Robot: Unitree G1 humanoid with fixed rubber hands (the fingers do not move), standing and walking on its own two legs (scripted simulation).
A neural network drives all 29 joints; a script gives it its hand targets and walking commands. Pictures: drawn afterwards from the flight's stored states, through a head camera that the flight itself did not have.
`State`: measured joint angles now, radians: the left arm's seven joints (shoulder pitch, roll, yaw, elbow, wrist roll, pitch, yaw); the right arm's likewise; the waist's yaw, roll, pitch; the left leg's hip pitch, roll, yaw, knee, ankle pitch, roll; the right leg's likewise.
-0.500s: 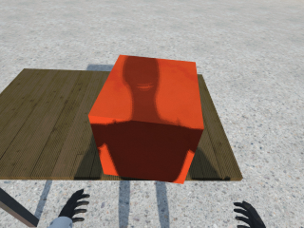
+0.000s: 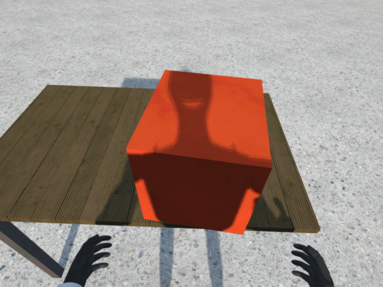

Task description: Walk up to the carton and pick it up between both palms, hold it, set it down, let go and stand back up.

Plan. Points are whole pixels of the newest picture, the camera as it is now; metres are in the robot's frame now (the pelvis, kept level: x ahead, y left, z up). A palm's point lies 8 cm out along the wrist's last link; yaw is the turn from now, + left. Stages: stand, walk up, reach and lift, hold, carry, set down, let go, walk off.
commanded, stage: reach and lift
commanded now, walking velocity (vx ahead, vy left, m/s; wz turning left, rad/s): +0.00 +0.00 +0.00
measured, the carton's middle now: (202, 149) +0.45 +0.00 +0.03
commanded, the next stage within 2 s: none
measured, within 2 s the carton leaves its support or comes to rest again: neither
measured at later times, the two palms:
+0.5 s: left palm (60, 278) +0.15 +0.25 +0.00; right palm (307, 274) +0.17 -0.20 +0.00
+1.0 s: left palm (69, 232) +0.21 +0.25 +0.05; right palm (310, 240) +0.21 -0.21 +0.04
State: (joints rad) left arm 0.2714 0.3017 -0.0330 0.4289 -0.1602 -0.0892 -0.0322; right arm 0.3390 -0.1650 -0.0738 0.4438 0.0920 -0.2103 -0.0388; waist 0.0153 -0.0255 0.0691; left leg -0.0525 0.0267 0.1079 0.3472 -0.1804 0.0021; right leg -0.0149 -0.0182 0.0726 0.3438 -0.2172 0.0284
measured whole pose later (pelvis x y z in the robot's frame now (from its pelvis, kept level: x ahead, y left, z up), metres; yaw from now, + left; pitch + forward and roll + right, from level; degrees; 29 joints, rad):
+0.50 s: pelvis +0.01 -0.01 +0.00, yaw +2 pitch -7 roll +0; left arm 0.41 0.41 -0.05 0.21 -0.32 -0.22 -0.12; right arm 0.48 -0.08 0.01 0.10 0.15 -0.18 -0.16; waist 0.03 0.00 0.07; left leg -0.06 0.03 0.06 0.38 -0.20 0.00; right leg 0.00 -0.02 0.03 0.34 -0.24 0.02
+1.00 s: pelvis +0.02 -0.01 +0.00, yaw +2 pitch -5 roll +0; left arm 0.30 0.43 -0.01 0.00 -0.35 0.05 -0.10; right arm 0.40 -0.14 -0.02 -0.15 0.21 0.09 -0.19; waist 0.03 0.03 0.06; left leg -0.06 0.03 0.07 0.34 -0.20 -0.01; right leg 0.02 -0.01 0.03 0.28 -0.22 0.02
